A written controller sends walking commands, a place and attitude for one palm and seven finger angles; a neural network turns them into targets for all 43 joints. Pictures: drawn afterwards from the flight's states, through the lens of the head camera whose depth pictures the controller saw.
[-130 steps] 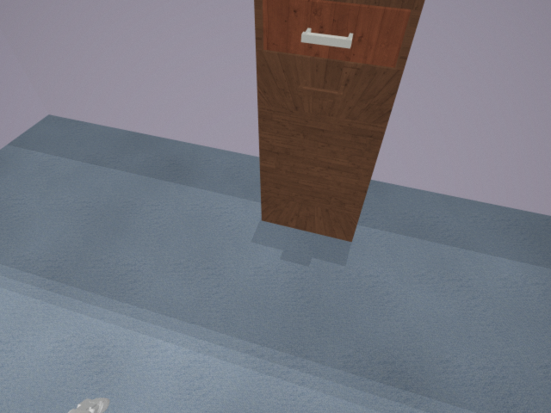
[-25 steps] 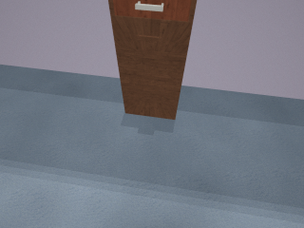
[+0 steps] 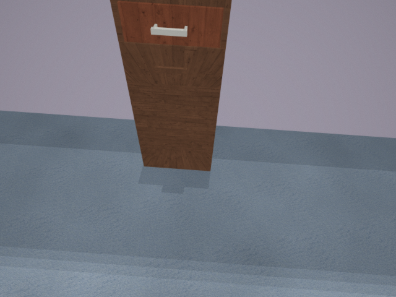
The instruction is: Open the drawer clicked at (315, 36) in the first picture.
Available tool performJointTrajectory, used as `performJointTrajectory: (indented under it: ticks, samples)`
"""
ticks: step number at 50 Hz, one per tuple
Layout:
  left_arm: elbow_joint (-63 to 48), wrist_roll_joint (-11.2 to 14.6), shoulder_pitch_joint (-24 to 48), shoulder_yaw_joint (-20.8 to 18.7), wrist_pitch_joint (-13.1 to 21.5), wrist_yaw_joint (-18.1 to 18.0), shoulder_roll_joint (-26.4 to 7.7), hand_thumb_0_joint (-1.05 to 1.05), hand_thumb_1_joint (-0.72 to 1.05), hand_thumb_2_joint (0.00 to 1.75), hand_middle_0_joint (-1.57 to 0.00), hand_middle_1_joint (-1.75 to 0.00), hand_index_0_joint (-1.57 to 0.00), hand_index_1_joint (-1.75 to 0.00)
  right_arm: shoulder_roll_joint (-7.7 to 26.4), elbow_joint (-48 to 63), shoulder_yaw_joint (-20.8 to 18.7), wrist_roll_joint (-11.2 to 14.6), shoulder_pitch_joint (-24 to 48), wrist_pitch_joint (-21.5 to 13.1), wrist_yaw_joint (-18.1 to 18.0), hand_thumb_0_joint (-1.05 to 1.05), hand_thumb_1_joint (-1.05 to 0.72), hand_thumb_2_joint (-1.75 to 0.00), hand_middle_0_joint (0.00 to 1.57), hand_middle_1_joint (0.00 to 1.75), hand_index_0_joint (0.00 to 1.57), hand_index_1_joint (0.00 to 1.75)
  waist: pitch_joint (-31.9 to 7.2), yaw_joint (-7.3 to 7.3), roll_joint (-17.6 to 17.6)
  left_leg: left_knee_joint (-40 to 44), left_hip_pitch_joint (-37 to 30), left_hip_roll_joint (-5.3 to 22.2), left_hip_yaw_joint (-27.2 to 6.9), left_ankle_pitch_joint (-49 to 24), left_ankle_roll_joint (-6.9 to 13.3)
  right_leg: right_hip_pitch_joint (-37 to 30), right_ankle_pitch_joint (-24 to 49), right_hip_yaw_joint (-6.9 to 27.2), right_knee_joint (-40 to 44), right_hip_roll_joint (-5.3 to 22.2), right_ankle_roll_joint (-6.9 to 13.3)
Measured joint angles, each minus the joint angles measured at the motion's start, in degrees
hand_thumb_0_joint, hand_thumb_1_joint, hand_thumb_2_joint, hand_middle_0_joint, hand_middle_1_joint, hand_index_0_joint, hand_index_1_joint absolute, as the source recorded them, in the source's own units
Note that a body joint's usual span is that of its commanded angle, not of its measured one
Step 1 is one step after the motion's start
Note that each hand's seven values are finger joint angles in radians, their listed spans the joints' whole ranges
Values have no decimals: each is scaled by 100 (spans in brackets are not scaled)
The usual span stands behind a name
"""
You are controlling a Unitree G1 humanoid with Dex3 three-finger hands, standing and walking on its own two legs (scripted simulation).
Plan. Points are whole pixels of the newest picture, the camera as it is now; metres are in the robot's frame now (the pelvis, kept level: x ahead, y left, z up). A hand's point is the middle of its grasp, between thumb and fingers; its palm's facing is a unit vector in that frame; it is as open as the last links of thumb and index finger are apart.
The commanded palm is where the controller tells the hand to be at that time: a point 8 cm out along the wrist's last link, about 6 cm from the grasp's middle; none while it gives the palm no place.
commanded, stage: take the last steps up to it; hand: left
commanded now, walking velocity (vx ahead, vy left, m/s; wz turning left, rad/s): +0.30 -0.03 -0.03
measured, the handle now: (169, 29) +0.98 +0.18 +0.12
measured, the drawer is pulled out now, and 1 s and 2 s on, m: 0.00 0.00 0.00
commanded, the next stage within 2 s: come to a stop and stand still in 1.02 s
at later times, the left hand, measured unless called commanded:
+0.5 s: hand (132, 250) +0.26 +0.19 -0.17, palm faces -0.07 -0.98 -0.18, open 7.3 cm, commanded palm none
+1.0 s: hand (147, 237) +0.31 +0.16 -0.19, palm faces +0.10 -0.98 -0.14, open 7.3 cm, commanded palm none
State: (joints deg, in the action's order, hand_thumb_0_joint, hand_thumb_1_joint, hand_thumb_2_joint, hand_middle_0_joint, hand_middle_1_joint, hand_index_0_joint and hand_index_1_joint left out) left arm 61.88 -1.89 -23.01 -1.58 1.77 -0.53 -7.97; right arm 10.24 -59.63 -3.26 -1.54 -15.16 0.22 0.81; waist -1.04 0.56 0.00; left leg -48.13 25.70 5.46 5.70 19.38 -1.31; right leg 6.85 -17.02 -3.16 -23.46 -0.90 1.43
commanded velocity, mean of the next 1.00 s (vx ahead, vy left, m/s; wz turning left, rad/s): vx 0.28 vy -0.03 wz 0.00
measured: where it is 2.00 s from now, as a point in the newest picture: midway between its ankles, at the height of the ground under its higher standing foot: (200, 267)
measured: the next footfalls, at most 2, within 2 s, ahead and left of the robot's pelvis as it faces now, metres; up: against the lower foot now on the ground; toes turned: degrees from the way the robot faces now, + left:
left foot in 0.10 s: +0.11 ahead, +0.13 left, +0.00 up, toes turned +8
right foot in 0.58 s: +0.33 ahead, -0.13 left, +0.00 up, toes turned -12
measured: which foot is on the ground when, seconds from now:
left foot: up 0.00-0.08, down 0.10-0.58, up 0.60-1.00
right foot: down 0.00-0.10, up 0.12-0.56, down 0.58-1.00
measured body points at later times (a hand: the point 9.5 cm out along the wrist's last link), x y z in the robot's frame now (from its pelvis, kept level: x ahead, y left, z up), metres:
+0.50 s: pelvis +0.16 +0.01 +0.00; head +0.18 +0.02 +0.45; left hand +0.27 +0.24 -0.15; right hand +0.03 -0.17 -0.15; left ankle +0.07 +0.12 -0.74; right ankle +0.26 -0.13 -0.71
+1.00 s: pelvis +0.36 -0.01 -0.01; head +0.36 +0.02 +0.44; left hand +0.31 +0.21 -0.18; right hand +0.47 -0.24 -0.14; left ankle +0.44 +0.09 -0.74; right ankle +0.29 -0.12 -0.74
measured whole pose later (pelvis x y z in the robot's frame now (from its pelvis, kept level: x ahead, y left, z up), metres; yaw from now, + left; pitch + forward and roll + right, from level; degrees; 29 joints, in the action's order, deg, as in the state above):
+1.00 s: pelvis +0.36 -0.01 -0.01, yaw +1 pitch -1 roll -3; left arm 64.5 -1.7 -21.8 -2.4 2.9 -0.4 -9.3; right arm 10.3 -57.4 -3.1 -1.7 -7.9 -2.1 1.0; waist 0.7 2.1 -0.1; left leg -35.9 23.1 6.2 7.5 12.8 -0.3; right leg 4.2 -20.2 -12.0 -26.1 1.4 -0.6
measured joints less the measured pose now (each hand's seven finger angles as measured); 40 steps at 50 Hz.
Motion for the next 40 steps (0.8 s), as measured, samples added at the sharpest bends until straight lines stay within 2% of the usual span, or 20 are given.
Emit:
performJointTrajectory:
  ticks: [4, 5, 8, 10, 13, 17, 21, 25, 28, 29, 30, 31, 33, 34, 36, 40]
  samples:
    - [165, 18, -162, -38, -9, 26, 1, 0, 91, 90, -20, -30, -20, -30, -72, 71, 33, 19, 66, -160, -15, 1, -91, -90, 19, 29, 19, 29, 60, 64, 103, 1244, -521, -34, 83, -298, 37, -108, -333, 9, -248, 45, -158]
    - [194, 33, -201, -54, -24, 36, -10, 0, 91, 90, -20, -30, -20, -30, -97, 69, 44, 9, 82, -232, -39, 1, -91, -90, 19, 29, 19, 29, 75, 62, 163, 1404, -631, -83, 122, -283, 130, -25, -531, 45, -546, 97, -154]
    - [307, 31, -150, -80, -174, 59, -56, 0, 91, 90, -20, -30, -20, -30, -221, 52, 96, -34, 73, -367, -124, 0, -91, -90, 19, 29, 19, 29, 113, 23, 299, 1261, -792, -153, 332, -144, 347, 732, -1008, 125, -2588, 169, -50]
    - [324, 3, -16, -111, -219, 93, -102, 0, 91, 90, -20, -30, -20, -30, -261, 3, 80, -22, -63, -405, -218, 0, -93, -90, 20, 29, 20, 29, 96, -49, 302, 1569, -1070, -196, 398, -203, 376, 1274, -710, 49, -3647, 233, -37]
    - [196, -27, 278, -166, -198, 130, -191, 1, 91, 90, -20, -30, -20, -30, -320, -186, 120, -6, -359, -456, -263, 0, -93, -90, 20, 29, 20, 29, 80, -76, 300, 2184, -1510, -277, 428, -365, 363, 1861, -144, -44, -4048, 405, -131]
    - [-45, -21, 704, -208, -181, 147, -241, 0, 91, 90, -20, -30, -20, -30, -428, -461, 160, 10, -754, -455, -275, 0, -93, -90, 20, 29, 20, 29, 111, -108, 246, 2735, -1980, -344, 437, -442, 341, 2342, 313, -70, -3686, 623, -272]
    - [-188, -4, 1120, -230, -212, 144, -282, 0, 92, 90, -20, -30, -20, -30, -533, -667, 154, -13, -1050, -407, -251, 0, -92, -90, 20, 29, 20, 29, 223, -217, 178, 2952, -2357, -353, 463, -316, 253, 2456, 521, -161, -2733, 762, -325]
    - [-270, 12, 1490, -228, -209, 159, -257, 0, 92, 90, -20, -30, -19, -30, -566, -789, 122, -51, -1248, -362, -227, 0, -91, -90, 20, 29, 20, 29, 362, -408, 81, 2890, -2635, -290, 494, -7, 101, 2275, 535, -281, -1788, 723, -261]
    - [-345, 11, 1682, -206, -115, 175, -201, 0, 92, 90, -20, -30, -20, -30, -549, -874, 101, -58, -1384, -319, -211, 1, -91, -90, 20, 29, 20, 29, 425, -496, -34, 2541, -2736, -147, 470, 404, -72, 1862, 544, -444, -1140, 561, -153]
    - [-380, 4, 1715, -189, -32, 181, -195, 0, 92, 90, -20, -30, -20, -30, -558, -902, 99, -39, -1452, -311, -199, 1, -91, -90, 20, 29, 20, 29, 426, -492, -47, 2182, -2660, -85, 425, 624, -106, 1644, 661, -499, -896, 511, -69]
    - [-398, -6, 1764, -191, 71, 164, -163, 0, 92, 90, -20, -30, -20, -30, -555, -938, 99, -7, -1441, -280, -179, 1, -91, -90, 20, 29, 20, 29, 463, -460, -93, 1505, -2412, 35, 365, 815, -58, 1634, 757, -558, -1011, 472, 61]
    - [-418, 15, 1786, -179, 157, 140, -123, 0, 92, 90, -20, -30, -20, -30, -538, -945, 106, 24, -1374, -221, -163, 1, -91, -90, 20, 29, 20, 29, 514, -444, -129, 570, -2042, 77, 159, 959, 16, 1627, 613, -622, -1220, 460, 128]
    - [-424, 55, 1709, -138, 234, 102, -45, 0, 91, 90, -20, -30, -20, -30, -474, -913, 76, 48, -1177, -125, -147, 1, -91, -90, 20, 29, 20, 29, 524, -376, -144, -1125, -1258, 32, -166, 881, 124, 1446, 314, -705, -1292, 442, 160]
    - [-397, 64, 1631, -119, 239, 77, -1, 0, 91, 90, -20, -30, -20, -30, -422, -869, 48, 38, -1051, -99, -143, 1, -91, -90, 20, 29, 20, 29, 503, -337, -158, -1646, -913, 45, -224, 655, 148, 1300, 256, -739, -1177, 414, 150]
    - [-368, 138, 1437, -212, 292, -36, 59, -2, 93, 90, -20, -30, -20, -30, -306, -720, -8, 6, -779, -81, -143, 1, -91, -90, 20, 29, 20, 29, 419, -272, -204, -2027, -335, 122, -265, 204, 142, 1002, 306, -809, -825, 335, 99]
    - [-249, 62, 1050, -217, 295, -98, -91, -4, 97, 90, -20, -30, -20, -30, -106, -329, -80, -42, -232, -87, -125, 1, -91, -90, 19, 29, 19, 29, 197, -198, -229, -1496, 353, 253, -159, -276, 26, 531, 357, -900, -240, 215, 117]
